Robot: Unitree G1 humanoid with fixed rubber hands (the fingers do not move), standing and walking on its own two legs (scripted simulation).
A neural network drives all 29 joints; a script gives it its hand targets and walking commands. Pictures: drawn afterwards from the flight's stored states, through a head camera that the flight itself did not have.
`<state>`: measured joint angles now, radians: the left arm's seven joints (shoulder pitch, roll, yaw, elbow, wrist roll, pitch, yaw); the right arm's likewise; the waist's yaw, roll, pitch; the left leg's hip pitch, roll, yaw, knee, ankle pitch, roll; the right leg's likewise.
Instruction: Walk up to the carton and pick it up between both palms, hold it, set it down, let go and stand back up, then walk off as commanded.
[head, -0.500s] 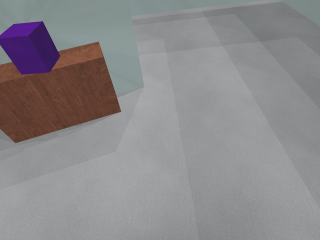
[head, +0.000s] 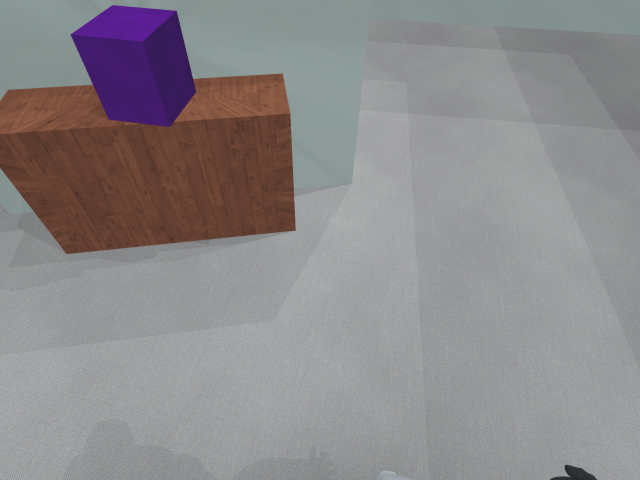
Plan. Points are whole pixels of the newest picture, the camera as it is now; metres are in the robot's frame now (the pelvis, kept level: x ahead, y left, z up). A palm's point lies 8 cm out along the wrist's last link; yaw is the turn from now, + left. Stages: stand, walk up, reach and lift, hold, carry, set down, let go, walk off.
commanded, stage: walk up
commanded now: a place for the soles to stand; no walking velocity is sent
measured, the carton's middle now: (141, 67) +1.24 +0.49 -0.09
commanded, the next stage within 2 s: none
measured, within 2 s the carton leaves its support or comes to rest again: neither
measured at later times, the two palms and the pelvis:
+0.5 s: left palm out of the picture +0.14 +0.48 -0.07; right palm (438, 323) +0.38 -0.20 -0.10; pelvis +0.19 +0.11 -0.02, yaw +8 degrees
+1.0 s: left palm out of the picture +0.38 +0.56 -0.08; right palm (361, 289) +0.46 -0.09 -0.12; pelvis +0.35 +0.21 -0.02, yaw +10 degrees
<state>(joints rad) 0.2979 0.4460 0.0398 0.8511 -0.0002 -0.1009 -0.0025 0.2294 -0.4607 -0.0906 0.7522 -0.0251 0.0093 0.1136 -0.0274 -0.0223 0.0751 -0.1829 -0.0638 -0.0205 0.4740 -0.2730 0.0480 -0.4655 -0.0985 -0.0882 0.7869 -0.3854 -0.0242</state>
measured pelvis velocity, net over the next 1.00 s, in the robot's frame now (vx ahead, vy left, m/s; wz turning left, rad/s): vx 0.35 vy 0.21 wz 0.17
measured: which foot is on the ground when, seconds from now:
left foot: down 0.00-0.10, up 0.12-0.48, down 0.50-0.90, up 0.92-1.00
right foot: up 0.00-0.06, down 0.08-0.52, up 0.54-0.88, down 0.90-1.00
